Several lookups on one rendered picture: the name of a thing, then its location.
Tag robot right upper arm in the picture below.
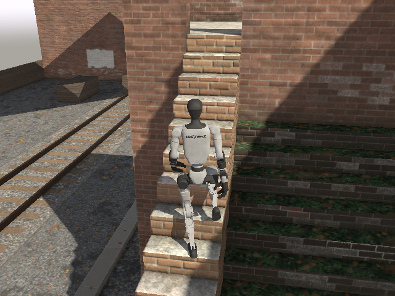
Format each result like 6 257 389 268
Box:
209 125 223 160

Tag robot right hand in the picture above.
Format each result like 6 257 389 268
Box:
214 181 228 199

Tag robot left hand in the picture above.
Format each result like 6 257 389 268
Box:
171 161 186 172

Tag robot left foot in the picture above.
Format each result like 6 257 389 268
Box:
188 243 198 258

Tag robot right forearm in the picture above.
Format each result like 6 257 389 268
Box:
217 151 228 183

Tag robot torso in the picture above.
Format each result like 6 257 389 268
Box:
182 124 210 185

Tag robot left upper arm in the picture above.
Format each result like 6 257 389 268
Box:
170 126 183 159

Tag robot left forearm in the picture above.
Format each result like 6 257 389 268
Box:
169 150 177 167

